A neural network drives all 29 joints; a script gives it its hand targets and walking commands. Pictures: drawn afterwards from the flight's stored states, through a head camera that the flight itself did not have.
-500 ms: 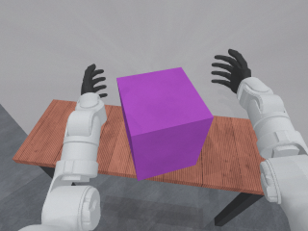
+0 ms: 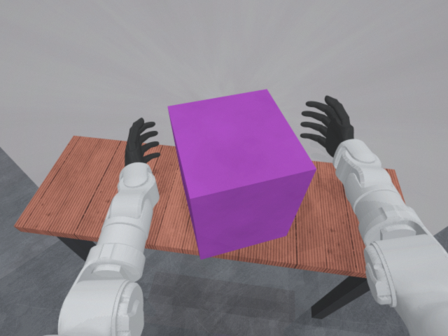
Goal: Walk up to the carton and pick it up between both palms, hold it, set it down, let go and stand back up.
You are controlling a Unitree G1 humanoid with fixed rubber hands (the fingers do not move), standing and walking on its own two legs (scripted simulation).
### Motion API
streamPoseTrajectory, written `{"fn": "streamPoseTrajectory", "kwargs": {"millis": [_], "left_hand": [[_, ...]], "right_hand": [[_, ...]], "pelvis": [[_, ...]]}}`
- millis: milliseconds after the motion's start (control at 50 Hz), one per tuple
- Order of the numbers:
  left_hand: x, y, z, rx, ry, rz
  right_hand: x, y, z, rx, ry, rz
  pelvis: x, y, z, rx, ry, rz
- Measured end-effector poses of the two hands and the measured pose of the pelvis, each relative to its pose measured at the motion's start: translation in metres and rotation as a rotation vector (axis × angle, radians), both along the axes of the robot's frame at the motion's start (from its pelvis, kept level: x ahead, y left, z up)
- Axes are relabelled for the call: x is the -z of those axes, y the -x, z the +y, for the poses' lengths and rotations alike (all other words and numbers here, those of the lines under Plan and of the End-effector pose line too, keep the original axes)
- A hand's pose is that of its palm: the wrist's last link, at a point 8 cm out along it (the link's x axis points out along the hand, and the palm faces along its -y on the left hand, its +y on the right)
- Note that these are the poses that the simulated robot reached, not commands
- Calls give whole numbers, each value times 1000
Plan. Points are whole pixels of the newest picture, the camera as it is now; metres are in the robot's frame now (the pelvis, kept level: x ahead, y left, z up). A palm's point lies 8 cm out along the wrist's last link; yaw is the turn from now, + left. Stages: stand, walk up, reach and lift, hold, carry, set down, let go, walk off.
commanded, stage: reach and lift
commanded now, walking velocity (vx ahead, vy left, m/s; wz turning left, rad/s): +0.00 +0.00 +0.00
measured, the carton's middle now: (232, 177) +0.42 +0.03 +0.01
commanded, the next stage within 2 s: none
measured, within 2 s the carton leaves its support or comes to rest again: neither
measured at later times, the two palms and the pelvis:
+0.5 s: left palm (152, 171) +0.38 +0.18 +0.05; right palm (315, 141) +0.47 -0.12 +0.09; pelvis +0.01 +0.00 +0.00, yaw +0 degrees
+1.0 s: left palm (154, 172) +0.38 +0.18 +0.05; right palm (315, 142) +0.46 -0.12 +0.09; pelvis +0.01 -0.01 +0.00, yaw +0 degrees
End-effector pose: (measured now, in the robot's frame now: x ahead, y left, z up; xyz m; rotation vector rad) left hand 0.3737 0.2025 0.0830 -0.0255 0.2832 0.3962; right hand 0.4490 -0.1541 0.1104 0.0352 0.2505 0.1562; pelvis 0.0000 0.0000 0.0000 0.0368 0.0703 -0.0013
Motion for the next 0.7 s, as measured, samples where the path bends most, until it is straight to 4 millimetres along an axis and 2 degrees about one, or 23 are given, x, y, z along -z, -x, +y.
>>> {"fn": "streamPoseTrajectory", "kwargs": {"millis": [200, 360, 560, 700], "left_hand": [[18, -9, 3, -7, 0, -6], [31, -9, -14, 7, 42, 7], [32, -7, -19, -7, 47, -1], [31, -5, -21, -7, 51, -6]], "right_hand": [[16, -13, 12, 4, -12, -16], [21, -18, 23, -2, -21, -25], [25, -15, 35, -4, -18, -20], [24, -13, 34, 2, 0, -25]], "pelvis": [[1, -8, 2, -1, 4, 44], [1, -13, 0, 1, 5, 53], [1, -13, -6, 4, 5, 52], [1, -11, -7, 5, 5, 50]]}}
